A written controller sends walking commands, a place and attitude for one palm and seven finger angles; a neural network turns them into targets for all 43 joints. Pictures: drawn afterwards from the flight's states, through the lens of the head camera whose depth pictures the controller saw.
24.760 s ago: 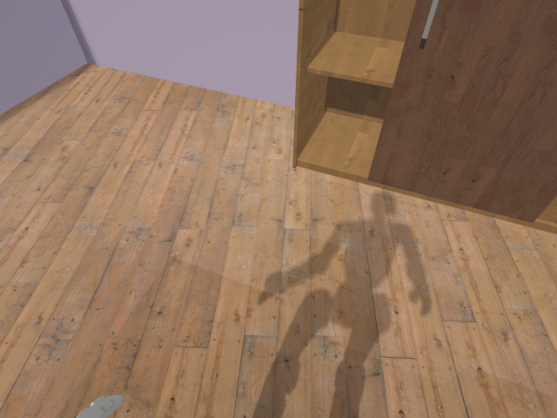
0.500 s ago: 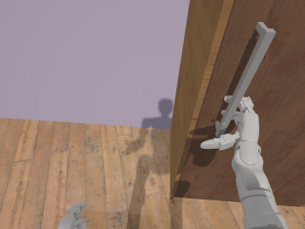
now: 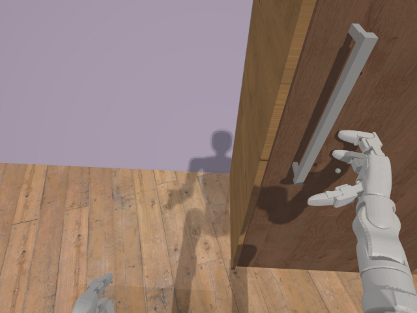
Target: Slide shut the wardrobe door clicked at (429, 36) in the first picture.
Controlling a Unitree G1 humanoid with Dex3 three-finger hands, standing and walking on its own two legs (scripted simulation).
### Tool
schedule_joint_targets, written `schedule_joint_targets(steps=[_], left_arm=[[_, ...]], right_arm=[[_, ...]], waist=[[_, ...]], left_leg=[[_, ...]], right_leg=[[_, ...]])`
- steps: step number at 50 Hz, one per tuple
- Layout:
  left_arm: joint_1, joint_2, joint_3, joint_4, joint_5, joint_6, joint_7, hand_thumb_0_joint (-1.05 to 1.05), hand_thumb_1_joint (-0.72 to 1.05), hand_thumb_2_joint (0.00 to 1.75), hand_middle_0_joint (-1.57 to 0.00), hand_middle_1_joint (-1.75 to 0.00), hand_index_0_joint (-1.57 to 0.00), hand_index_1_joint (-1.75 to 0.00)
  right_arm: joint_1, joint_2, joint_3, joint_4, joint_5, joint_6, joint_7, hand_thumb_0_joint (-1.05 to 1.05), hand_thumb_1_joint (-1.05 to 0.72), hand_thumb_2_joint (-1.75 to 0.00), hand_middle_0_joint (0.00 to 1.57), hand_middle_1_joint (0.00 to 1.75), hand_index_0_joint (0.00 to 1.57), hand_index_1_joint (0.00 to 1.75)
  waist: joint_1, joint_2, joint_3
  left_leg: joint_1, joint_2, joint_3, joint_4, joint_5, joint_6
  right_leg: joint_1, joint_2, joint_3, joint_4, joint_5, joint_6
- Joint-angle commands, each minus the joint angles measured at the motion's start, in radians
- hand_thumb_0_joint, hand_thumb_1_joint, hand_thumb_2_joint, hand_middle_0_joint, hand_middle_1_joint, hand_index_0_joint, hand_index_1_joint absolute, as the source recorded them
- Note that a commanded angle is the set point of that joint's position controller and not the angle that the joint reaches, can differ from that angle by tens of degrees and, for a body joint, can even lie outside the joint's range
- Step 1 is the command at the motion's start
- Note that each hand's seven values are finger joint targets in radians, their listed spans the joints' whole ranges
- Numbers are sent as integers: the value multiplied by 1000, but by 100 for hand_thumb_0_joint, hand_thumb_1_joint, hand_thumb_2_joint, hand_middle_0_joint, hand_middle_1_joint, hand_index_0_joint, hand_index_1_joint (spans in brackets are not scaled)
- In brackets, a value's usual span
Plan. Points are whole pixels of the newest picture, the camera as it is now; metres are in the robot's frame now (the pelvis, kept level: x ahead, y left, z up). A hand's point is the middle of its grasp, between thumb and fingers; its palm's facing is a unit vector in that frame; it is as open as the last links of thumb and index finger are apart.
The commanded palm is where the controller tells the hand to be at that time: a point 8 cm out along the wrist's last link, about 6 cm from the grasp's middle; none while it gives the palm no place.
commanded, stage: slip the hand off the handle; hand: right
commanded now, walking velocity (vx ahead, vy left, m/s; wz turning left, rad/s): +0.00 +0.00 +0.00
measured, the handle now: (320, 122) +0.42 -0.18 +0.18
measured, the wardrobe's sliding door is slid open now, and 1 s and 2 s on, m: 0.00 0.00 0.00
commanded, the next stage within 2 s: draw the hand back to the body in 0.74 s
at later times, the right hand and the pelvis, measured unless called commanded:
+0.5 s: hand (352, 209) +0.28 -0.22 +0.10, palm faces +0.28 +0.95 -0.16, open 14.7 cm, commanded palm +0.25 -0.26 +0.11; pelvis +0.00 +0.00 +0.00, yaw +0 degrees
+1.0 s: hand (353, 229) +0.24 -0.21 +0.11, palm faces +0.07 +0.99 -0.08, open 14.7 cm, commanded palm +0.21 -0.26 +0.12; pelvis +0.00 +0.01 +0.00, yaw -1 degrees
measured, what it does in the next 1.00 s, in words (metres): stands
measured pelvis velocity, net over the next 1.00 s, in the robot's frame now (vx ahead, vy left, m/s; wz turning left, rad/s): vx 0.00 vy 0.01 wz -0.03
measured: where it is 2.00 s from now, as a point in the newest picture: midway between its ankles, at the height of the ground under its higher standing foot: outside the picture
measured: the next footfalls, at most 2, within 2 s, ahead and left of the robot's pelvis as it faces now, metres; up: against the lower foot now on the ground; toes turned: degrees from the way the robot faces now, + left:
none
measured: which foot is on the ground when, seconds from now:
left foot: down 0.00-1.00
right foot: down 0.00-1.00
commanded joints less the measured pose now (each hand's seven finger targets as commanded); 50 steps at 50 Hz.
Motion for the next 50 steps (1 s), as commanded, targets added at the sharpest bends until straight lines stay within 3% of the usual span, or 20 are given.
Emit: schedule_joint_targets(steps=[1,2,3,5,7,8,12,13,17,21,27,31,33,37,43,44,45,47,48,50], left_arm=[[-38,143,53,-119,-9,-50,11,0,90,90,-20,-30,-20,-30],[-32,148,53,-117,-9,-48,11,0,90,90,-20,-30,-20,-30],[-40,143,54,-125,-11,-51,7,0,90,90,-20,-30,-20,-30],[-44,142,58,-140,-11,-57,0,0,90,90,-20,-30,-20,-30],[-44,148,59,-149,-7,-57,-5,0,90,90,-20,-30,-20,-30],[-55,140,55,-162,-9,-58,-10,0,90,90,-20,-30,-20,-30],[-73,135,57,-182,-3,-63,-19,0,90,90,-20,-30,-20,-30],[-83,130,55,-189,-2,-65,-21,0,90,90,-20,-30,-20,-30],[-103,127,50,-193,0,-69,-14,0,90,90,-20,-30,-20,-30],[-123,116,43,-199,-4,-82,-8,0,90,90,-20,-30,-20,-30],[-135,115,29,-195,-11,-99,10,0,90,90,-20,-30,-20,-30],[-151,107,24,-203,-9,-118,18,0,90,90,-20,-30,-20,-30],[-150,107,23,-204,-4,-126,16,0,90,90,-20,-30,-20,-30],[-143,102,25,-212,6,-135,4,0,90,90,-20,-30,-20,-30],[-163,99,17,-203,-1,-132,9,0,90,90,-20,-30,-20,-30],[-143,128,10,-189,-10,-149,22,0,90,90,-20,-30,-20,-30],[-152,126,11,-191,-20,-162,36,0,90,90,-20,-30,-20,-30],[-155,126,6,-195,-21,-181,53,0,90,90,-20,-30,-20,-30],[-157,122,1,-202,-27,-193,54,0,90,90,-20,-30,-20,-30],[-150,116,3,-200,-29,-211,53,0,90,90,-20,-30,-20,-30]], right_arm=[[-370,-166,-29,-211,25,-91,37,0,55,-20,25,115,25,115],[-379,-181,-39,-199,27,-88,40,0,55,-20,25,115,25,115],[-359,-147,-16,-216,32,-88,46,0,55,-20,25,115,25,115],[-263,-128,-19,-243,41,-85,47,0,55,-20,25,115,25,115],[-178,-184,-76,-275,42,-83,38,0,55,-20,25,115,25,115],[-152,-144,-44,-300,42,-81,37,0,55,-20,25,115,25,115],[-51,-176,-84,-444,31,-83,7,0,55,-20,25,115,25,115],[-27,-153,-72,-468,35,-80,2,0,55,-20,25,115,25,115],[11,-171,-86,-550,33,-69,-11,0,55,-20,25,115,25,115],[96,-115,-35,-612,47,-55,14,0,55,-20,25,115,25,115],[132,-93,1,-636,76,-15,54,0,55,-20,25,115,25,115],[158,-87,9,-690,69,-15,49,0,55,-20,25,115,25,115],[168,-101,-4,-713,66,-20,41,0,55,-20,25,115,25,115],[317,-111,-30,-769,59,-32,31,0,55,-20,25,115,25,115],[292,-113,-43,-736,77,0,30,0,55,-20,25,115,25,115],[241,-107,-31,-712,188,-8,167,0,55,-20,25,115,25,115],[216,-174,-82,-726,216,-18,241,0,55,-20,25,115,25,115],[238,-236,-142,-724,251,-19,324,0,55,-20,25,115,25,115],[237,-217,-126,-715,265,-14,367,0,55,-20,25,115,25,115],[275,-223,-163,-695,284,5,385,0,55,-20,25,115,25,115]], waist=[[21,-4,-250],[29,16,-241],[18,-14,-244],[-4,-5,-267],[-30,2,-285],[-28,0,-273],[-45,-18,-268],[-42,-11,-259],[-31,-3,-202],[-26,-37,-181],[-2,6,-85],[-15,-37,-110],[-19,-21,-128],[-50,-30,-177],[-29,-6,-73],[18,56,-100],[-9,9,-121],[-24,-22,-162],[-23,-30,-164],[-39,-50,-151]], left_leg=[[110,-41,-7,-48,223,35],[105,-43,-7,-51,211,34],[104,-40,-7,-50,206,34],[120,-43,0,-40,222,36],[152,-45,1,-31,238,39],[150,-42,2,-32,244,36],[167,-46,3,-19,271,37],[164,-45,4,-21,271,34],[151,-48,-1,-39,220,33],[130,-48,4,-45,183,32],[81,-47,4,-84,50,26],[79,-44,6,-77,32,28],[90,-42,4,-74,35,27],[141,-43,11,-48,130,32],[101,-35,-3,-88,45,22],[136,-37,-9,-102,63,24],[155,-34,-21,-103,68,25],[198,-32,-23,-93,112,30],[201,-30,-16,-88,143,30],[201,-32,-9,-86,176,28]], right_leg=[[67,32,5,-72,256,-25],[57,31,6,-69,245,-28],[59,34,6,-72,241,-26],[68,34,7,-73,267,-25],[57,31,6,-73,291,-24],[53,33,2,-75,290,-25],[59,26,-1,-75,337,-22],[57,28,-4,-77,329,-24],[47,27,-6,-84,273,-28],[65,29,-3,-88,239,-26],[42,31,13,-97,112,-29],[62,35,19,-98,102,-27],[63,35,24,-96,109,-27],[70,36,18,-85,200,-22],[21,40,6,-88,117,-25],[48,41,14,-86,108,-31],[45,43,7,-81,105,-32],[60,43,10,-78,138,-36],[70,45,14,-84,157,-38],[72,43,18,-87,186,-34]])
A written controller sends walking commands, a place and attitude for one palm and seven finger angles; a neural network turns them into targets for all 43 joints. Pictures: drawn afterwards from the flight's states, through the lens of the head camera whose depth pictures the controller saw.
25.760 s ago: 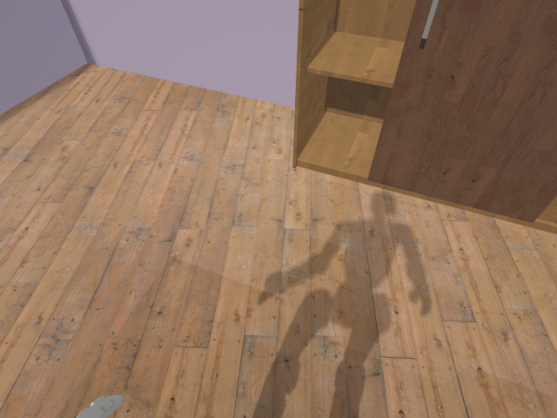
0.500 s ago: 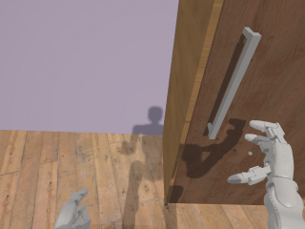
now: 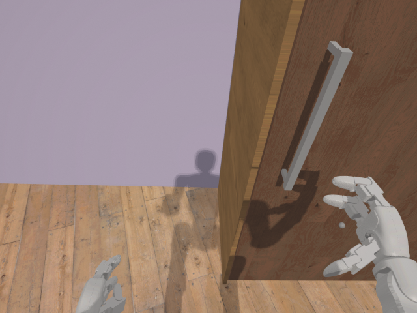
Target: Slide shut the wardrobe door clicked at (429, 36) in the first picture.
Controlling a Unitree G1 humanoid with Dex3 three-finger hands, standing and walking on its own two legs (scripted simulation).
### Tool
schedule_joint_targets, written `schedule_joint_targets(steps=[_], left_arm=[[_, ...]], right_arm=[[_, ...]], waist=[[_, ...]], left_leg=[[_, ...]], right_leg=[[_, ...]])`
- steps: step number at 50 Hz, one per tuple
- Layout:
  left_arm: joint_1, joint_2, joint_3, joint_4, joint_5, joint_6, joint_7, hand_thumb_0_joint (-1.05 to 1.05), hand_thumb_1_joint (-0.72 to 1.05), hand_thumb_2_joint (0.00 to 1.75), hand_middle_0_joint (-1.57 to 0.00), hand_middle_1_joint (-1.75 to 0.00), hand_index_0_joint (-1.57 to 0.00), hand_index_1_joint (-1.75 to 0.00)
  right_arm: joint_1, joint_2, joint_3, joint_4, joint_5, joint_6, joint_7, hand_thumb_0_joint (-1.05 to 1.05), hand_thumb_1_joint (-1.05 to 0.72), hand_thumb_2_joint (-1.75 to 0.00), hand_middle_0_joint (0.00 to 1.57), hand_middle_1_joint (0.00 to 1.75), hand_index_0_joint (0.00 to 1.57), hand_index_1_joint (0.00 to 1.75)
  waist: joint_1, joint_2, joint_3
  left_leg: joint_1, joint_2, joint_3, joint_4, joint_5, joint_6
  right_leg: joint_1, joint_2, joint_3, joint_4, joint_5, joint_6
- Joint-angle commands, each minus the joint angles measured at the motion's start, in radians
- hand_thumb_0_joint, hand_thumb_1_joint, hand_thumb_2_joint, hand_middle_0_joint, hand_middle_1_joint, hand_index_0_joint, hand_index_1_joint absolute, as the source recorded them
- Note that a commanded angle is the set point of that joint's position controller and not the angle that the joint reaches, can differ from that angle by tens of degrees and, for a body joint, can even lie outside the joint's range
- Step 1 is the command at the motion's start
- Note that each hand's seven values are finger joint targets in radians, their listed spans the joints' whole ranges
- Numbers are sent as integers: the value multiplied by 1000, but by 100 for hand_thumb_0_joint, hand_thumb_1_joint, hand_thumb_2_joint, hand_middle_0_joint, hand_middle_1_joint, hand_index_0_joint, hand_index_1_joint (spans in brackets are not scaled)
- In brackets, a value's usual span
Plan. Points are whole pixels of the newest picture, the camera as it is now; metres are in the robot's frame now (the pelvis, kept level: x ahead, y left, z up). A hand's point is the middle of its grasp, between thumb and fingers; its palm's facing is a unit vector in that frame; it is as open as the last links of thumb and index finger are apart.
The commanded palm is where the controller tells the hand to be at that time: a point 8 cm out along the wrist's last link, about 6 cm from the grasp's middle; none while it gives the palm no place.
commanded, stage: draw the hand back to the body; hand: right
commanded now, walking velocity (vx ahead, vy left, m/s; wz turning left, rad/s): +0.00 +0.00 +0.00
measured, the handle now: (306, 129) +0.42 -0.18 +0.18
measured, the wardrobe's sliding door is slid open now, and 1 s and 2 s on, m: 0.00 0.00 0.00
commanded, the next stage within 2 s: step back with the hand held close in 1.44 s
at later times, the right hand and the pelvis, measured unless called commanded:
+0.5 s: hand (384, 231) +0.22 -0.25 +0.14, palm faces +0.30 +0.93 -0.24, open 14.0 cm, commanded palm +0.18 -0.29 +0.15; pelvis +0.00 -0.01 +0.01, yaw +0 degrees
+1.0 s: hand (409, 228) +0.22 -0.28 +0.16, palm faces +0.43 +0.83 -0.35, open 9.4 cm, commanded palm +0.16 -0.31 +0.18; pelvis +0.02 -0.02 +0.01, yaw +1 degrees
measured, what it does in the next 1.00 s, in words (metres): stands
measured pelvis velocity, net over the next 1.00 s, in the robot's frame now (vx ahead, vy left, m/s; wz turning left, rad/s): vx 0.02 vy -0.02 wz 0.02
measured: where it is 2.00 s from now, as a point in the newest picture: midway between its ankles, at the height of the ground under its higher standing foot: outside the picture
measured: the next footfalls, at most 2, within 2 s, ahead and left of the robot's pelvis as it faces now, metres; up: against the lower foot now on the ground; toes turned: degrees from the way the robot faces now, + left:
none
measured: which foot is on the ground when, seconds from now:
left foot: down 0.00-1.00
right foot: down 0.00-1.00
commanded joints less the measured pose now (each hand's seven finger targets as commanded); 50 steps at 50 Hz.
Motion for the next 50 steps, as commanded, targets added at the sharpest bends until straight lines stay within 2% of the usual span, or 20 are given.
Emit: schedule_joint_targets(steps=[1,4,7,8,13,15,17,18,19,20,21,26,29,33,37,39,41,45,46,50], left_arm=[[-125,120,53,-177,-16,-103,18,0,90,90,-20,-30,-20,-30],[-123,124,57,-186,-20,-118,5,0,90,90,-20,-30,-20,-30],[-119,129,60,-196,-22,-128,-5,0,90,90,-20,-30,-20,-30],[-114,133,62,-199,-24,-132,-6,0,90,90,-20,-30,-20,-30],[-113,130,61,-200,-19,-161,-7,0,90,90,-20,-30,-20,-30],[-109,130,58,-189,-16,-172,-3,0,90,90,-20,-30,-20,-30],[-110,132,56,-176,-16,-175,-1,0,90,90,-20,-30,-20,-30],[-114,131,53,-173,-18,-177,0,0,90,90,-20,-30,-20,-30],[-142,116,70,-187,17,-158,-1,0,90,90,-20,-30,-20,-30],[-136,103,64,-183,23,-150,-6,0,90,90,-20,-30,-20,-30],[-137,101,61,-189,22,-138,-12,0,90,90,-20,-30,-20,-30],[-135,99,73,-178,32,-81,-24,0,90,90,-20,-30,-20,-30],[-142,97,76,-174,40,-68,-24,0,90,90,-20,-30,-20,-30],[-152,93,78,-164,41,-51,-16,0,90,90,-20,-30,-20,-30],[-152,90,78,-153,43,-45,-18,0,90,90,-20,-30,-20,-30],[-151,88,81,-151,44,-42,-23,0,90,90,-20,-30,-20,-30],[-153,88,83,-154,42,-30,-26,0,90,90,-20,-30,-20,-30],[-158,88,89,-160,40,-15,-30,0,90,90,-20,-30,-20,-30],[-155,89,89,-162,42,-12,-30,0,90,90,-20,-30,-20,-30],[-155,81,91,-165,43,-10,-31,0,90,90,-20,-30,-20,-30]], right_arm=[[-159,-220,-173,-206,85,-48,82,0,55,-20,25,115,25,115],[-95,-183,-180,-190,111,-4,72,0,55,-20,25,115,25,115],[-77,-161,-155,-228,103,26,63,0,55,-20,25,115,25,115],[-81,-176,-156,-247,94,32,60,0,55,-20,25,115,25,115],[-146,-208,-151,-427,63,-1,38,0,55,-20,25,115,25,115],[-124,-229,-181,-436,64,-13,30,0,48,-24,25,111,25,111],[-114,-238,-196,-426,67,-11,28,0,41,-27,25,107,25,107],[-121,-221,-181,-425,68,-8,31,0,37,-29,24,104,24,104],[-133,-312,-214,-517,-85,-39,-148,0,33,-31,24,102,24,102],[-25,-197,-155,-454,-102,-38,-219,0,30,-32,24,100,24,100],[47,-146,-120,-426,-110,-33,-248,0,26,-34,24,98,24,98],[91,-155,-108,-491,-168,-68,-328,0,8,-43,23,87,23,87],[81,-186,-128,-542,-186,-82,-353,0,-3,-48,23,81,23,81],[52,-209,-150,-559,-199,-87,-373,0,-17,-55,22,73,22,73],[66,-198,-146,-566,-209,-89,-383,0,-32,-62,22,64,22,64],[118,-190,-153,-552,-206,-90,-383,0,-39,-65,22,60,22,60],[147,-178,-154,-529,-202,-85,-379,0,-47,-69,22,55,22,55],[158,-197,-186,-535,-201,-91,-377,0,-61,-76,21,47,21,47],[161,-204,-196,-544,-200,-93,-378,0,-65,-78,21,45,21,45],[178,-225,-223,-597,-201,-101,-380,0,-79,-85,20,36,20,36]], waist=[[-19,6,-124],[-27,36,-85],[-21,47,-57],[-17,59,-51],[-5,-36,-101],[-8,-51,-103],[-10,-33,-74],[-4,-29,-64],[-49,-56,12],[-28,-25,40],[-28,7,60],[-28,-15,-11],[-28,-13,-53],[-23,2,-30],[-27,-63,-20],[-33,-45,-14],[-34,8,7],[-39,14,26],[-41,16,1],[-46,-40,-24]], left_leg=[[113,-27,-34,-105,204,13],[96,-27,-28,-111,195,7],[77,-28,-31,-120,158,5],[66,-28,-27,-121,144,3],[71,-32,-24,-113,141,9],[73,-34,-20,-113,138,11],[70,-38,-18,-123,113,13],[67,-36,-11,-119,115,12],[82,-25,-53,-176,92,20],[73,-18,-33,-174,78,20],[65,-16,-28,-165,75,19],[135,-10,-36,-170,108,20],[170,-9,-35,-174,138,19],[175,-13,-33,-192,145,19],[195,-13,-28,-188,180,24],[197,-14,-24,-185,199,22],[195,-17,-21,-187,213,20],[201,-18,-24,-192,219,19],[213,-18,-25,-191,226,19],[232,-17,-30,-190,273,20]], right_leg=[[-8,50,-14,-104,207,-45],[-23,49,-16,-109,206,-41],[-26,48,-19,-109,188,-43],[-27,46,-16,-113,180,-45],[31,45,-6,-114,185,-49],[42,44,0,-117,186,-47],[31,41,5,-123,169,-45],[33,40,9,-131,167,-44],[-4,44,-3,-161,149,-40],[-1,42,-7,-170,132,-34],[-6,37,-4,-174,124,-32],[50,28,-17,-200,163,-36],[78,27,-17,-212,194,-38],[95,27,-16,-225,205,-39],[111,30,-14,-236,252,-31],[114,25,-11,-239,278,-28],[111,21,-15,-240,295,-30],[105,19,-19,-246,302,-28],[111,22,-19,-245,306,-30],[133,23,-25,-237,357,-28]])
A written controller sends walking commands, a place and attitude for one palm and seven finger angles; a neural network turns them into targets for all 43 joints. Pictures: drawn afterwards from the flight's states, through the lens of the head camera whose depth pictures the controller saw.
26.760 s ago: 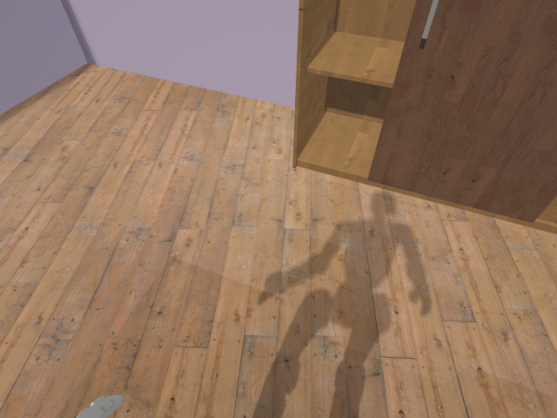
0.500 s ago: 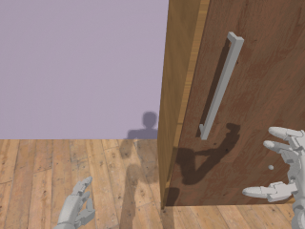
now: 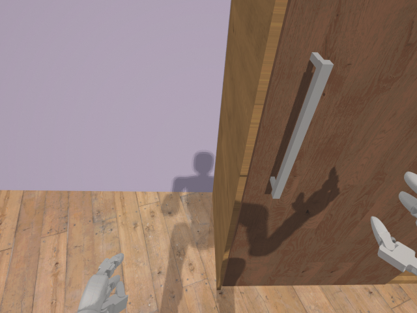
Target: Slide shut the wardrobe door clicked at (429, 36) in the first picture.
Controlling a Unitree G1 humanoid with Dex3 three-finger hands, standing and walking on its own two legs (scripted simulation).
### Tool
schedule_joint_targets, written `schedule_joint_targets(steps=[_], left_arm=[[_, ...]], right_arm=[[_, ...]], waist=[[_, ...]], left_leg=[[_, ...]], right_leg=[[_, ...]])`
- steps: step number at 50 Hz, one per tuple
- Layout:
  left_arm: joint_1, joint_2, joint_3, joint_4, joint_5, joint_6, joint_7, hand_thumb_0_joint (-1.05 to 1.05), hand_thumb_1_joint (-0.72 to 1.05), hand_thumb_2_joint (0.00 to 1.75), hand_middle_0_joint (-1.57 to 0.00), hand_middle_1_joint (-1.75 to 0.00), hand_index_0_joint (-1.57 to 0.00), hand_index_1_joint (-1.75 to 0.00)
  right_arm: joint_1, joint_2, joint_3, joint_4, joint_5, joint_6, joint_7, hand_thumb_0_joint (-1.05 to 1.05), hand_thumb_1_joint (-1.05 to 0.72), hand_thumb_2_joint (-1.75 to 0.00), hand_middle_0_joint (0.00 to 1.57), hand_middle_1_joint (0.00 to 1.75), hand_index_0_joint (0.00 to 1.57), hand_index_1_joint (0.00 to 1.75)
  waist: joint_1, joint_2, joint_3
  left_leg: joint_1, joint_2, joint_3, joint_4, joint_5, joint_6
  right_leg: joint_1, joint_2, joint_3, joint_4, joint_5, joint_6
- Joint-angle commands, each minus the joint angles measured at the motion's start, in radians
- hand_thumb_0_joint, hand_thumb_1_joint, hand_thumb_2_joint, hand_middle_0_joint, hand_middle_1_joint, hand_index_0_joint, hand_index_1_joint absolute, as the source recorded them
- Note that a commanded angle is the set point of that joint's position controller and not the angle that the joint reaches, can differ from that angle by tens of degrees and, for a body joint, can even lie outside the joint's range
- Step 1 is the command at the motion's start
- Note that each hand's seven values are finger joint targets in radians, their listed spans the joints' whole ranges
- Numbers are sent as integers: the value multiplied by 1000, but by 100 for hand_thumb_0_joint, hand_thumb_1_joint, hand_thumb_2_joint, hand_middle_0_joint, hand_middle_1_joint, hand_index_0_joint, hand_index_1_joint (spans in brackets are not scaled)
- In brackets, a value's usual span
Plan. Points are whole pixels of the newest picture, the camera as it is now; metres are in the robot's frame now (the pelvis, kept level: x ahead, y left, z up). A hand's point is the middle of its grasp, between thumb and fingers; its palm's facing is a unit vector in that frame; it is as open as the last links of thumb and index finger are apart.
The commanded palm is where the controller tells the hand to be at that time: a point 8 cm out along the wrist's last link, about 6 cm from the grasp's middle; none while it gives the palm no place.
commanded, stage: draw the hand back to the body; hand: right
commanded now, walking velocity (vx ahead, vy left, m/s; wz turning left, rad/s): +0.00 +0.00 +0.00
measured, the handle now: (292, 138) +0.40 -0.16 +0.17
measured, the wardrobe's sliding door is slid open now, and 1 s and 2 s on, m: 0.00 0.00 0.00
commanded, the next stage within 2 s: step back with the hand held close in 0.44 s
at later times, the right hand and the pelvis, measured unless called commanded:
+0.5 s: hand (394, 243) +0.18 -0.26 +0.15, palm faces +0.47 +0.81 -0.35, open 7.4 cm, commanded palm +0.13 -0.29 +0.17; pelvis +0.00 +0.01 +0.00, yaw +0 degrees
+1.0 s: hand out of the picture +0.16 -0.27 +0.16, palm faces +0.37 +0.79 -0.50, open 7.4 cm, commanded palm +0.10 -0.31 +0.18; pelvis -0.04 -0.01 +0.00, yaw +2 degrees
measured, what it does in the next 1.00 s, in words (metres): stands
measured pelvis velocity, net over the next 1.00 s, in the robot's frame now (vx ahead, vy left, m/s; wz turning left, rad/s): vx -0.04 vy -0.01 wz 0.03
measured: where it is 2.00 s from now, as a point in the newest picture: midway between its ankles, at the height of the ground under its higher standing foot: outside the picture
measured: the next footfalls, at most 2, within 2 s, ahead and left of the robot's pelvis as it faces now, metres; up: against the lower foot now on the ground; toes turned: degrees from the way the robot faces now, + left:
left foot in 1.88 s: -0.23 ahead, +0.12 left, +0.00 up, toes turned +2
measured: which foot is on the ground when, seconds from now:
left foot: down 0.00-1.00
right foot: down 0.00-1.00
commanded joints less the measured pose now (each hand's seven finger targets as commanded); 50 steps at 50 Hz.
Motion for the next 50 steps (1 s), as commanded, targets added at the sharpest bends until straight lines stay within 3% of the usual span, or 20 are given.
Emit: schedule_joint_targets(steps=[1,6,9,14,17,20,22,27,28,29,30,31,33,35,37,41,42,47,50], left_arm=[[-131,107,44,-164,-4,-55,8,0,90,90,-20,-30,-20,-30],[-125,110,45,-158,-4,-56,7,0,90,90,-20,-30,-20,-30],[-127,112,47,-158,-5,-47,13,0,90,90,-20,-30,-20,-30],[-131,109,47,-159,-2,-47,14,0,90,90,-20,-30,-20,-30],[-130,108,47,-161,0,-49,14,0,90,90,-20,-30,-20,-30],[-136,105,45,-160,0,-55,15,0,90,90,-20,-30,-20,-30],[-133,103,46,-156,-1,-54,19,0,90,90,-20,-30,-20,-30],[-135,102,46,-155,-3,-51,19,0,90,90,-20,-30,-20,-30],[-137,108,49,-156,-3,-51,19,0,90,90,-20,-30,-20,-30],[-125,121,39,-183,-4,-34,13,0,90,90,-20,-30,-20,-30],[-115,102,35,-148,1,-19,12,0,90,90,-20,-30,-20,-30],[-126,103,39,-157,4,-6,7,0,90,90,-20,-30,-20,-30],[-126,115,48,-177,6,13,3,0,90,90,-20,-30,-20,-30],[-118,126,56,-193,7,31,0,0,90,90,-20,-30,-20,-30],[-118,129,61,-214,4,49,2,0,90,90,-20,-30,-20,-30],[-121,123,72,-253,0,75,7,0,90,90,-20,-30,-20,-30],[-126,123,70,-256,0,79,11,0,90,90,-20,-30,-20,-30],[-122,124,68,-261,0,72,19,0,90,90,-20,-30,-20,-30],[-105,129,64,-248,-1,52,20,0,90,90,-20,-30,-20,-30]], right_arm=[[-93,-197,-136,-280,3,-78,-24,0,-83,-87,20,34,20,34],[-86,-173,-118,-259,3,-70,-26,0,-90,-90,20,30,20,30],[-83,-166,-117,-215,6,-64,-26,0,-90,-90,20,30,20,30],[-95,-183,-128,-250,2,-71,-28,0,-90,-90,20,30,20,30],[-95,-191,-129,-275,2,-73,-29,0,-90,-90,20,30,20,30],[-99,-192,-131,-271,2,-71,-30,0,-90,-90,20,30,20,30],[-87,-192,-136,-248,4,-70,-30,0,-90,-90,20,30,20,30],[-90,-180,-128,-227,5,-69,-26,0,-90,-90,20,30,20,30],[-164,-230,-168,-272,6,-75,-32,0,-90,-90,20,30,20,30],[-305,-348,-290,-345,2,-131,-38,0,-90,-90,20,30,20,30],[-187,-263,-226,-224,-4,-138,-29,0,-90,-90,20,30,20,30],[-120,-222,-185,-204,-12,-134,-22,0,-90,-90,20,30,20,30],[-88,-196,-162,-225,-16,-146,-18,0,-90,-90,20,30,20,30],[-10,-186,-162,-231,-16,-151,-23,0,-90,-90,20,30,20,30],[43,-204,-185,-268,-13,-151,-29,0,-90,-90,20,30,20,30],[94,-262,-254,-378,-11,-162,-42,0,-90,-90,20,30,20,30],[110,-286,-278,-385,-9,-162,-46,0,-90,-90,20,30,20,30],[128,-268,-277,-396,-6,-171,-50,0,-90,-90,20,30,20,30],[104,-236,-256,-355,-12,-176,-50,0,-90,-90,20,30,20,30]], waist=[[-11,-62,-80],[-2,-31,-34],[0,22,-8],[-7,-38,-55],[-9,-20,-77],[-8,-34,-51],[-7,2,-34],[-5,-4,-15],[-5,-22,-50],[32,3,81],[42,86,68],[42,95,68],[42,69,7],[38,6,-70],[35,-16,-143],[35,2,-226],[29,-11,-226],[30,-82,-160],[37,-110,-99]], left_leg=[[65,-37,5,-40,227,53],[43,-40,8,-50,215,51],[26,-40,9,-63,174,48],[51,-36,2,-62,180,50],[74,-38,2,-62,200,51],[52,-38,1,-72,181,49],[53,-39,0,-79,174,49],[44,-39,0,-85,162,48],[54,-39,-5,-88,158,48],[-70,11,-123,-170,215,49],[-94,39,-130,-189,187,53],[-115,48,-145,-200,195,57],[-82,53,-124,-169,242,55],[-25,37,-87,-106,317,44],[33,21,-52,-46,396,32],[72,5,-39,34,474,24],[80,0,-37,48,467,22],[83,-19,-38,120,386,18],[92,-25,-45,169,275,15]], right_leg=[[-39,-4,15,-86,329,4],[-52,-7,14,-90,314,5],[-61,-8,10,-96,262,-2],[-43,0,8,-94,263,-4],[-39,2,11,-90,283,-4],[-39,2,7,-93,259,-5],[-48,2,6,-93,251,-6],[-47,1,2,-98,243,-6],[-36,1,4,-97,240,-7],[-117,-10,-8,-65,148,-26],[-102,0,5,-37,114,-28],[-88,1,2,-24,121,-31],[-80,-7,-1,-28,174,-25],[-74,-31,2,-55,268,-25],[-72,-50,14,-65,387,-23],[-90,-75,32,-54,488,-24],[-113,-76,42,-60,485,-25],[-261,-104,68,-97,362,-40],[-402,-132,83,-135,151,-61]])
